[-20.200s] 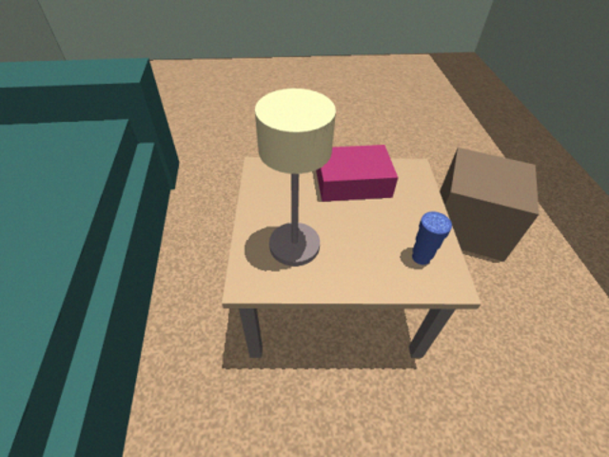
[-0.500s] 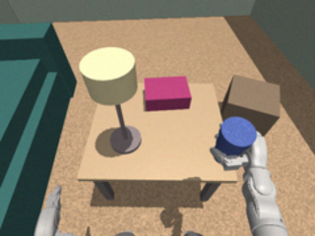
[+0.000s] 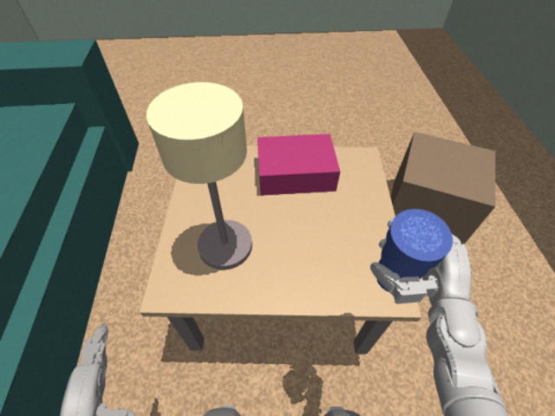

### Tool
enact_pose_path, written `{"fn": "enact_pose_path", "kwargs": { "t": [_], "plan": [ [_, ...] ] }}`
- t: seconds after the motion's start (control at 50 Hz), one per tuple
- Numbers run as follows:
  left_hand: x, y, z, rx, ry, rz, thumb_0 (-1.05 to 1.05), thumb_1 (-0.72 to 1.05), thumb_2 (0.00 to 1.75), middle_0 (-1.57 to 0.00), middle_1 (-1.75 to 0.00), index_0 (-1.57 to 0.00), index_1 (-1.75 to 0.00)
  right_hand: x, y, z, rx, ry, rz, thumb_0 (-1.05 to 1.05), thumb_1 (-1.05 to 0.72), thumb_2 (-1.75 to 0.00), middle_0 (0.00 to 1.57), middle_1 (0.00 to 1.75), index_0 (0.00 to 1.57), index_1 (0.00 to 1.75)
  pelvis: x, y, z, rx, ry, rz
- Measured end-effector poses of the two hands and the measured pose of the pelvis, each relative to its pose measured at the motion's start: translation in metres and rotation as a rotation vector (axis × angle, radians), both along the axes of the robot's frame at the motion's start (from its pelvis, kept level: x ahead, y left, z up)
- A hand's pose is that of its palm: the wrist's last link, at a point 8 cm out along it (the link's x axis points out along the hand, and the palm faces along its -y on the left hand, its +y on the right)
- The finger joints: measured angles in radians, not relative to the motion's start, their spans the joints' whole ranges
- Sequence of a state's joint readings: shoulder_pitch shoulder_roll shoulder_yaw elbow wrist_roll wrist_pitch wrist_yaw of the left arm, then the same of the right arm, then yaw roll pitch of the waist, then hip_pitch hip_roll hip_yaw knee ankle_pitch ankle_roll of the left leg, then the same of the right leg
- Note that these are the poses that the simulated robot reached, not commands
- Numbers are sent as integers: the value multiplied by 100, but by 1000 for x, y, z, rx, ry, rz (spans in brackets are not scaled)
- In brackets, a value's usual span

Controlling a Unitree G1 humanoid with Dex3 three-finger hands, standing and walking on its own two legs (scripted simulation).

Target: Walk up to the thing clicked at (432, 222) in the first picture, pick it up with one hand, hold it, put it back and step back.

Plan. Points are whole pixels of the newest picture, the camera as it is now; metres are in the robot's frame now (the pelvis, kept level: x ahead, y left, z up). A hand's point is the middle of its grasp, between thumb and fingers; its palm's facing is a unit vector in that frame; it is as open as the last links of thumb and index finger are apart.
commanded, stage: hold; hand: right
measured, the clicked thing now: (404, 258) +0.33 -0.17 +0.04
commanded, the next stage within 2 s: crouch in 1.56 s
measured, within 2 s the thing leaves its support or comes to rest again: neither
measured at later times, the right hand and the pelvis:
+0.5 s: hand (403, 259) +0.33 -0.17 +0.04, palm faces +0.13 +0.99 +0.00, open 9.0 cm; pelvis +0.00 +0.00 +0.00, yaw +0 degrees
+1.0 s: hand (398, 254) +0.33 -0.16 +0.04, palm faces +0.13 +0.99 +0.00, open 9.0 cm; pelvis +0.01 +0.00 +0.00, yaw +0 degrees
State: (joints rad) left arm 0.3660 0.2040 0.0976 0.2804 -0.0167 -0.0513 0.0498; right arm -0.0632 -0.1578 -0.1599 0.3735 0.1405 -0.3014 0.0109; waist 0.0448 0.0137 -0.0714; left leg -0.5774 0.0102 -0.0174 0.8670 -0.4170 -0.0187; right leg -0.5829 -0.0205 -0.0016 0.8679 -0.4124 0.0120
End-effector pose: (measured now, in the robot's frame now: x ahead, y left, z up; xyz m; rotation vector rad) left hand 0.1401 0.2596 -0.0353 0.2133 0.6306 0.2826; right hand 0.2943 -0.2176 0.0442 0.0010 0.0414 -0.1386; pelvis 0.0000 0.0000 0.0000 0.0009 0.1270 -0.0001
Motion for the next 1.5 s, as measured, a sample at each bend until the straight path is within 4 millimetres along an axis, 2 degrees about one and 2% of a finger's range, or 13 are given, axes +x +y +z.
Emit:
{"fn": "enact_pose_path", "kwargs": {
  "t": [0.5,1.24,1.5],
  "plan": [
    [0,-7,-4,-9,5,-11,-1,-53,4,-5,-5,-6,-5,3,-1,-1,2,-5,3,1,26,-104,76,97,81,97,-1,-3,0,1,7,-1],
    [6,3,-1,7,11,0,-1,-53,4,-5,-5,-6,-5,15,3,-3,5,3,4,1,25,-104,76,97,80,97,8,1,-1,-3,21,2],
    [6,-4,-4,-15,14,-5,-1,-53,4,-5,-5,-6,-5,14,3,3,0,-6,11,1,25,-104,76,97,80,97,6,-1,0,-2,15,2]
  ]
}}
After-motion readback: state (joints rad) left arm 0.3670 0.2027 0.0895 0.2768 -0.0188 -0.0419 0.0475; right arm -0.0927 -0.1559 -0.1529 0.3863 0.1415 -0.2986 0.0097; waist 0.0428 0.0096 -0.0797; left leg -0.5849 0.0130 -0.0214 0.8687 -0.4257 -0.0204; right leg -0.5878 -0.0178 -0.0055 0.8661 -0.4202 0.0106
